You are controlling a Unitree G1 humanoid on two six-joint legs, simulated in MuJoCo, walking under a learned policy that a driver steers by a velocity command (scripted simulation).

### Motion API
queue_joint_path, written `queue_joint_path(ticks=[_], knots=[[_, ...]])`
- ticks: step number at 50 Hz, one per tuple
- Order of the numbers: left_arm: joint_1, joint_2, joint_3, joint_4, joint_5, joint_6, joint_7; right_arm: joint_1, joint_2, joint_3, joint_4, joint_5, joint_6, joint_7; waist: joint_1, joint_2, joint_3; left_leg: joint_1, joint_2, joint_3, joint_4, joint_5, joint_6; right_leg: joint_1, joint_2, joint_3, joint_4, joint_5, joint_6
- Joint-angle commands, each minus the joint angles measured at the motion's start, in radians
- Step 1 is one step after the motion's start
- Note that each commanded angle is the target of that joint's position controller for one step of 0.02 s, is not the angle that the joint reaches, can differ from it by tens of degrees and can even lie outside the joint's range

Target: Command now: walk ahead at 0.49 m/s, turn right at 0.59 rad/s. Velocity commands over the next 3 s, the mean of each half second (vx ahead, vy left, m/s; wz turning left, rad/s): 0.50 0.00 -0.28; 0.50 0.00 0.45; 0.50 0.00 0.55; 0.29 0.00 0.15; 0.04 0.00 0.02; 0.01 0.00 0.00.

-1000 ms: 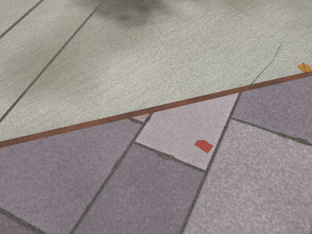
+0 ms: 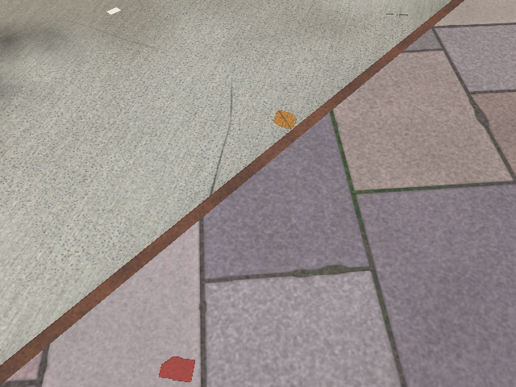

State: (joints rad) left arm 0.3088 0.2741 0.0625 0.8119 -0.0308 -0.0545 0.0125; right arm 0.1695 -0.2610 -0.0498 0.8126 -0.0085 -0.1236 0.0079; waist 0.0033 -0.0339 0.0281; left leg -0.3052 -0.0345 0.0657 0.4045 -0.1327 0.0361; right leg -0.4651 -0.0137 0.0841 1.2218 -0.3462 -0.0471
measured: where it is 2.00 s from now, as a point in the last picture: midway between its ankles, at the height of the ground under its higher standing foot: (245, 219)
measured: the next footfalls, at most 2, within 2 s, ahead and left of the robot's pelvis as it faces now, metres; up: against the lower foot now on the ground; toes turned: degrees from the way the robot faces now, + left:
right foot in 0.36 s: +0.34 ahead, -0.20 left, +0.00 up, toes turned -12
left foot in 0.92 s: +0.65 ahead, +0.04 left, +0.00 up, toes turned +11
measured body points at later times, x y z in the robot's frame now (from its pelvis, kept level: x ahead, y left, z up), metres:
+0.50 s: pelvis +0.27 -0.09 +0.00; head +0.30 -0.11 +0.44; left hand +0.44 +0.15 -0.10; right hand +0.28 -0.37 -0.14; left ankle +0.18 +0.09 -0.64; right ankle +0.30 -0.19 -0.74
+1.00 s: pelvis +0.54 -0.05 -0.02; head +0.58 -0.04 +0.42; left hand +0.55 +0.24 -0.15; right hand +0.75 -0.28 -0.12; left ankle +0.61 +0.03 -0.74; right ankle +0.37 -0.21 -0.64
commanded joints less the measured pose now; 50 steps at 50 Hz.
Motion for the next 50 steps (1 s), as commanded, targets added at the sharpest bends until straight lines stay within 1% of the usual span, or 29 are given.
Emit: queue_joint_path(ticks=[1, 5, 9, 11, 13, 15, 16, 17, 18, 19, 20, 21, 22, 23, 24, 26, 29, 32, 36, 40, 41, 43, 44, 45, 46, 47, 48, 49, 50], knots=[[0.036, 0.026, 0.011, -0.078, -0.004, 0.006, -0.005, 0.016, -0.083, -0.023, -0.025, 0.001, -0.017, 0.004, 0.006, 0.108, -0.037, 0.139, 0.283, -0.245, -0.259, 0.037, 0.166, -0.169, -0.118, 0.031, -0.002, 0.062, 0.004], [-0.055, 0.030, 0.008, -0.140, 0.009, 0.012, -0.007, 0.044, -0.135, -0.042, 0.002, 0.003, -0.018, 0.002, -0.003, 0.075, -0.008, 0.167, 0.302, -0.126, -0.286, 0.168, 0.188, -0.273, -0.136, 0.036, -0.139, 0.195, 0.023], [-0.182, 0.022, -0.002, -0.185, 0.008, -0.004, -0.036, 0.065, -0.164, -0.045, 0.010, 0.007, -0.001, -0.005, -0.048, 0.073, 0.011, 0.209, 0.273, 0.008, -0.265, 0.214, 0.150, -0.246, -0.118, -0.032, -0.379, 0.384, 0.017], [-0.256, 0.008, -0.010, -0.215, 0.010, -0.005, -0.049, 0.115, -0.174, -0.044, 0.025, 0.017, 0.008, -0.005, -0.081, 0.064, 0.027, 0.229, 0.280, 0.026, -0.257, 0.186, 0.143, -0.216, -0.102, -0.067, -0.470, 0.385, 0.009], [-0.302, 0.004, -0.015, -0.244, 0.007, -0.007, -0.055, 0.164, -0.186, -0.043, 0.054, 0.033, 0.020, 0.002, -0.087, 0.068, 0.054, 0.269, 0.304, 0.006, -0.250, 0.168, 0.145, -0.199, -0.081, -0.084, -0.542, 0.310, -0.009], [-0.315, 0.029, -0.009, -0.263, 0.010, -0.012, -0.060, 0.175, -0.205, -0.045, 0.072, 0.047, 0.037, 0.004, -0.064, 0.089, 0.063, 0.328, 0.333, -0.020, -0.203, 0.250, 0.144, -0.176, -0.058, -0.112, -0.601, 0.197, -0.033], [-0.281, 0.054, 0.001, -0.258, 0.013, -0.017, -0.060, 0.164, -0.217, -0.045, 0.074, 0.050, 0.044, 0.004, -0.031, 0.108, 0.039, 0.343, 0.333, -0.022, -0.143, 0.380, 0.133, -0.104, -0.034, -0.130, -0.639, 0.163, -0.047], [-0.169, 0.087, 0.021, -0.228, 0.018, -0.022, -0.057, 0.144, -0.223, -0.042, 0.078, 0.052, 0.051, 0.003, 0.045, 0.113, -0.027, 0.326, 0.305, 0.005, -0.006, 0.538, 0.111, 0.069, 0.006, -0.161, -0.703, 0.205, -0.067], [0.003, 0.147, 0.053, -0.172, 0.023, -0.022, -0.047, 0.153, -0.195, -0.029, 0.079, 0.046, 0.050, 0.001, 0.122, 0.101, -0.139, 0.221, 0.253, 0.038, 0.200, 0.580, 0.078, 0.343, 0.021, -0.162, -0.697, 0.261, -0.091], [0.198, 0.254, 0.082, -0.143, 0.034, -0.016, -0.024, 0.155, -0.122, 0.001, 0.045, 0.011, 0.042, 0.003, 0.184, -0.053, -0.308, -0.033, 0.178, 0.062, 0.569, 0.199, 0.026, 0.676, -0.227, 0.117, -0.668, 0.340, -0.163], [0.183, 0.303, 0.077, -0.153, 0.049, -0.017, -0.023, 0.265, -0.022, 0.026, 0.037, 0.025, 0.017, 0.012, 0.090, -0.251, -0.444, -0.338, 0.011, -0.080, 0.863, -0.463, -0.015, 0.862, -0.441, 0.585, -0.831, 0.207, -0.299], [0.176, 0.200, 0.057, -0.154, 0.047, -0.025, -0.029, 0.189, -0.147, -0.007, 0.052, 0.065, 0.006, 0.013, 0.141, -0.111, -0.385, -0.417, 0.046, -0.201, 0.955, -0.435, -0.008, 0.782, -0.422, 0.559, -0.884, 0.173, -0.266], [0.111, 0.157, 0.041, -0.146, 0.038, -0.031, -0.031, 0.124, -0.155, -0.016, 0.022, 0.077, 0.006, 0.012, 0.109, -0.107, -0.232, -0.475, 0.094, -0.174, 0.941, -0.346, 0.001, 0.661, -0.386, 0.373, -0.891, 0.226, -0.223], [0.035, 0.115, 0.028, -0.146, 0.030, -0.035, -0.035, 0.095, -0.139, -0.015, 0.023, 0.059, 0.013, 0.005, 0.071, -0.047, -0.167, -0.437, 0.141, -0.161, 0.886, -0.258, -0.004, 0.533, -0.335, 0.254, -0.916, 0.277, -0.190], [-0.022, 0.083, 0.022, -0.147, 0.030, -0.042, -0.039, 0.093, -0.131, -0.023, 0.027, 0.043, 0.026, 0.000, 0.035, -0.059, -0.117, -0.393, 0.168, -0.159, 0.835, -0.193, -0.008, 0.434, -0.292, 0.159, -0.955, 0.298, -0.166], [-0.066, 0.052, 0.020, -0.132, 0.040, -0.063, -0.039, 0.147, -0.093, -0.023, 0.047, 0.046, 0.059, 0.001, -0.011, -0.066, -0.093, -0.304, 0.182, -0.163, 0.810, -0.104, -0.014, 0.338, -0.259, 0.053, -1.028, 0.335, -0.153], [-0.055, 0.065, 0.030, -0.095, 0.050, -0.078, -0.024, 0.119, -0.061, -0.025, 0.033, 0.045, 0.081, -0.003, -0.025, -0.030, -0.035, -0.360, 0.176, -0.185, 0.751, -0.019, -0.024, 0.320, -0.250, -0.067, -1.073, 0.424, -0.149], [-0.027, 0.075, 0.035, -0.063, 0.050, -0.073, -0.005, 0.049, -0.051, -0.026, 0.005, 0.036, 0.080, 0.002, -0.011, -0.027, 0.007, -0.432, 0.160, -0.195, 0.604, 0.108, -0.030, 0.360, -0.243, -0.148, -1.090, 0.425, -0.135], [0.005, 0.112, 0.047, -0.036, 0.042, -0.063, 0.009, -0.082, -0.026, -0.012, -0.045, 0.026, 0.075, 0.028, 0.035, -0.007, 0.057, -0.433, 0.148, -0.114, 0.396, 0.217, -0.014, 0.409, -0.256, -0.234, -1.102, 0.417, -0.117], [0.058, 0.131, 0.056, -0.001, 0.025, -0.038, 0.014, -0.185, -0.020, -0.005, -0.108, 0.029, 0.072, 0.054, 0.068, -0.003, 0.092, -0.476, 0.138, -0.048, 0.296, 0.136, 0.022, 0.535, -0.291, -0.279, -1.044, 0.488, -0.104], [0.057, 0.137, 0.058, 0.003, 0.021, -0.031, 0.014, -0.195, -0.023, -0.006, -0.122, 0.031, 0.072, 0.060, 0.063, -0.009, 0.089, -0.464, 0.128, -0.027, 0.280, 0.094, 0.035, 0.559, -0.297, -0.291, -1.016, 0.548, -0.097], [0.034, 0.165, 0.063, 0.000, 0.015, -0.018, 0.017, -0.168, -0.044, -0.018, -0.140, 0.035, 0.074, 0.067, 0.026, -0.041, 0.043, -0.353, 0.070, 0.037, 0.267, 0.001, 0.072, 0.576, -0.293, -0.319, -0.909, 0.859, -0.075], [0.018, 0.183, 0.067, -0.004, 0.011, -0.010, 0.020, -0.113, -0.067, -0.031, -0.137, 0.038, 0.077, 0.066, -0.010, -0.066, -0.003, -0.264, 0.029, 0.067, 0.275, -0.052, 0.093, 0.580, -0.289, -0.328, -0.816, 1.031, -0.063], [-0.002, 0.198, 0.068, -0.008, 0.008, -0.002, 0.022, -0.001, -0.108, -0.054, -0.116, 0.042, 0.079, 0.063, -0.077, -0.074, -0.068, -0.114, -0.016, 0.084, 0.254, -0.071, 0.122, 0.554, -0.273, -0.339, -0.657, 1.128, -0.048], [-0.018, 0.198, 0.064, -0.014, 0.002, -0.002, 0.023, 0.157, -0.172, -0.089, -0.079, 0.041, 0.081, 0.048, -0.164, -0.045, -0.154, 0.143, -0.052, 0.061, 0.169, 0.001, 0.162, 0.443, -0.227, -0.354, -0.427, 1.038, -0.010], [0.005, 0.119, 0.039, -0.039, 0.036, -0.015, 0.023, 0.252, -0.275, -0.116, -0.058, 0.035, 0.091, 0.024, -0.159, 0.146, -0.221, 0.424, 0.140, -0.247, 0.152, 0.074, 0.223, 0.146, -0.152, -0.339, -0.087, 0.411, 0.040], [0.078, 0.020, 0.005, -0.092, 0.033, -0.053, 0.010, 0.207, -0.330, -0.117, -0.093, 0.028, 0.075, 0.029, -0.053, 0.297, -0.375, 0.689, 0.363, -0.873, -0.027, -0.125, 0.439, -0.217, 0.070, -0.127, 0.231, -0.259, 0.086], [-0.057, 0.111, 0.021, -0.109, -0.003, -0.090, -0.004, 0.232, -0.239, -0.092, -0.097, 0.022, 0.065, 0.036, -0.130, 0.137, -0.375, 0.683, 0.362, -0.871, -0.122, -0.153, 0.378, -0.319, 0.020, 0.035, 0.260, -0.209, 0.054], [-0.109, 0.118, 0.022, -0.130, -0.023, -0.103, -0.008, 0.197, -0.188, -0.079, -0.092, 0.023, 0.055, 0.037, -0.109, 0.115, -0.243, 0.569, 0.333, -0.716, -0.118, -0.103, 0.337, -0.361, -0.020, 0.022, 0.201, -0.122, 0.027]])
Over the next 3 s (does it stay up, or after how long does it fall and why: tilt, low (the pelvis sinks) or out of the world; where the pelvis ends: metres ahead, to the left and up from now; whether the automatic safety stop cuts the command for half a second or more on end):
stays up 1.03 0.06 0.01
